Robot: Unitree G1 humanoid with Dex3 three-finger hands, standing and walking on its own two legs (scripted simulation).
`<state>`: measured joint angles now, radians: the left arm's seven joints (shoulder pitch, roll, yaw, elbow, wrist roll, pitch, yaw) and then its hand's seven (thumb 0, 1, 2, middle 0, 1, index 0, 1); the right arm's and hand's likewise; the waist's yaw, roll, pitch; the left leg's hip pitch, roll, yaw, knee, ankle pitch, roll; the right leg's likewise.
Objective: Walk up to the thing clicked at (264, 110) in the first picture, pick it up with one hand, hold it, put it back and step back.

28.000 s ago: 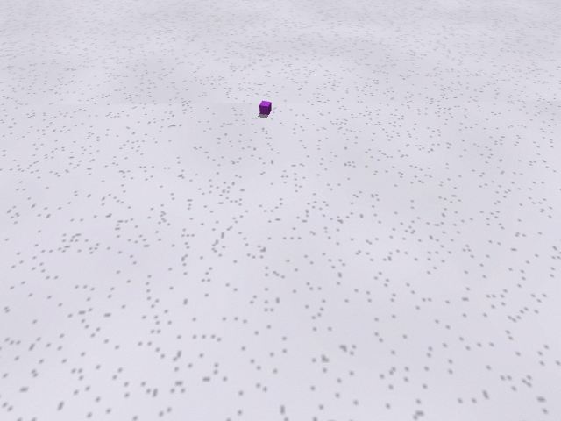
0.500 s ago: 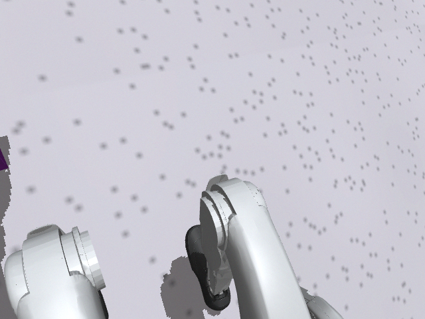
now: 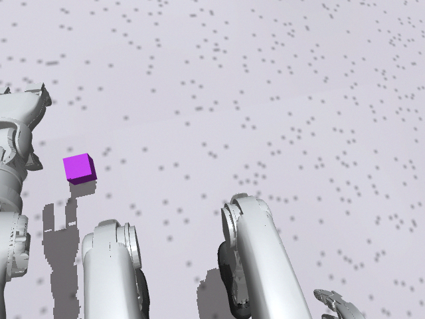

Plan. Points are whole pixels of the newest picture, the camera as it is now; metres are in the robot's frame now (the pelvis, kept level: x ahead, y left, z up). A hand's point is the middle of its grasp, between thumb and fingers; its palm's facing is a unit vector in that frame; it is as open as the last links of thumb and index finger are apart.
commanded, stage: withdraw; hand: left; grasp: from above
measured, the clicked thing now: (80, 169) +0.50 +0.25 -0.36
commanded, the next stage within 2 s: home in 0.40 s
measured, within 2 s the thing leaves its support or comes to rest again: neither
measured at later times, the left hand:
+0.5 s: hand (62, 150) +0.50 +0.25 -0.22, palm faces -0.39 -0.02 -0.92, open 13.6 cm
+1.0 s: hand (17, 175) +0.41 +0.27 -0.07, palm faces -0.36 -0.40 -0.84, open 9.8 cm
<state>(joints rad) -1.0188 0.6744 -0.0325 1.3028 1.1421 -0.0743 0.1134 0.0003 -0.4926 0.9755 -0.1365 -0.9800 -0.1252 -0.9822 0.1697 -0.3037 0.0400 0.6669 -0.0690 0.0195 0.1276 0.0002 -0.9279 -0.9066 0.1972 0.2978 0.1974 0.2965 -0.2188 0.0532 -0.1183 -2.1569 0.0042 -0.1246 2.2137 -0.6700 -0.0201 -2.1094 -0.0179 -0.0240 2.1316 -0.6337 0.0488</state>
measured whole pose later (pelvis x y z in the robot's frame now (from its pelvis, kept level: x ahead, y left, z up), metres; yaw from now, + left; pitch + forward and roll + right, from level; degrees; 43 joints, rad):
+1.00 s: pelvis +0.01 +0.00 +0.05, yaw +1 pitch +35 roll -6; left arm -0.54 0.53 0.03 0.73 0.77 0.00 0.08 0.00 0.42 0.87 -0.22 -0.40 -0.21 -0.40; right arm 0.17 -0.29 -0.04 0.64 -0.01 0.04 0.09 0.00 -0.91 -0.90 0.20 0.30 0.20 0.30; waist -0.11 0.05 -0.18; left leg -2.02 0.00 -0.11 2.08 -0.68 -0.02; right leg -1.96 -0.03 -0.03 2.00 -0.65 0.05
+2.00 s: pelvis +0.09 +0.00 +0.32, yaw +6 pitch +11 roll -3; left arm 0.52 0.22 0.04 -0.16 -0.06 0.48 0.03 0.01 0.91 0.90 -0.20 -0.30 -0.20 -0.30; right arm 0.29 -0.22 0.04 0.50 0.02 -0.21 -0.19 0.01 -0.90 -0.90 0.20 0.30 0.20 0.30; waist -0.04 0.05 -0.17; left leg -0.71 0.04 -0.07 1.01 -0.49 -0.02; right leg -0.66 -0.03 -0.06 0.94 -0.46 0.03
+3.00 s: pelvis +0.08 +0.00 +0.32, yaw +6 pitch +10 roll -2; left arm 0.50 0.22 0.03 -0.13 -0.05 0.47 0.02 0.01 0.84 0.86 -0.20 -0.29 -0.19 -0.29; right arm 0.28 -0.22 0.03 0.54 0.01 -0.24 -0.18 0.01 -0.90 -0.90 0.20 0.30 0.20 0.30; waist -0.03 0.04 -0.15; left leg -0.69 0.04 -0.07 1.01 -0.49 -0.03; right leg -0.65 -0.03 -0.05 0.95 -0.46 0.03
